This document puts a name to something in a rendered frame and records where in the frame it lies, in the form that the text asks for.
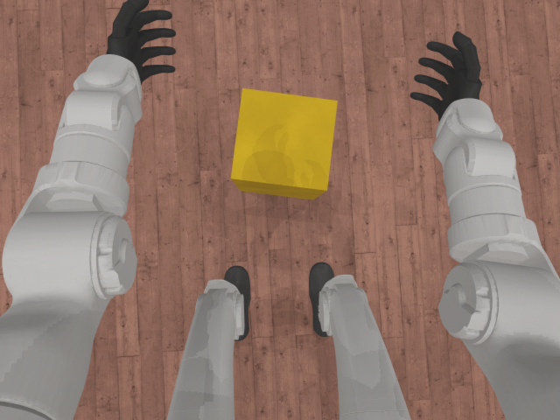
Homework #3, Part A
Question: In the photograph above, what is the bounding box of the robot right forearm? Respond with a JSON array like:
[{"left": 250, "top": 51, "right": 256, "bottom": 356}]
[{"left": 432, "top": 98, "right": 560, "bottom": 281}]

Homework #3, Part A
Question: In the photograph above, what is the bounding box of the robot right thigh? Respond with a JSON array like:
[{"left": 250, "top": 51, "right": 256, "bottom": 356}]
[{"left": 319, "top": 283, "right": 411, "bottom": 420}]

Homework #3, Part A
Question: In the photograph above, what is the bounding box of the carton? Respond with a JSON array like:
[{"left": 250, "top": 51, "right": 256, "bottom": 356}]
[{"left": 231, "top": 88, "right": 338, "bottom": 200}]

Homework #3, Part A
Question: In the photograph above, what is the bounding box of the right robot hand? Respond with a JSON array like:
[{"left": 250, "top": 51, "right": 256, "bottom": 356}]
[{"left": 410, "top": 31, "right": 482, "bottom": 121}]

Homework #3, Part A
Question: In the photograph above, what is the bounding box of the robot right foot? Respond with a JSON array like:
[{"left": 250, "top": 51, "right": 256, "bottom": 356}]
[{"left": 309, "top": 262, "right": 334, "bottom": 337}]

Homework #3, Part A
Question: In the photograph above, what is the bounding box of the left robot hand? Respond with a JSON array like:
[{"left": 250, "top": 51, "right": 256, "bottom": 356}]
[{"left": 106, "top": 0, "right": 176, "bottom": 86}]

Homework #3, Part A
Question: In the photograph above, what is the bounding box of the right robot upper arm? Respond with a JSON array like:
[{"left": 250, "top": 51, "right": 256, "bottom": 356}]
[{"left": 438, "top": 259, "right": 560, "bottom": 420}]

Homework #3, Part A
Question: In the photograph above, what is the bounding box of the left robot upper arm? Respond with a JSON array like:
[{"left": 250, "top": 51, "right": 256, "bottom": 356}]
[{"left": 0, "top": 211, "right": 137, "bottom": 420}]

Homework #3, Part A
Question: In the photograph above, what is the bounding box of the robot left forearm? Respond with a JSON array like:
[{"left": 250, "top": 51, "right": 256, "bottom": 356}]
[{"left": 2, "top": 54, "right": 143, "bottom": 294}]

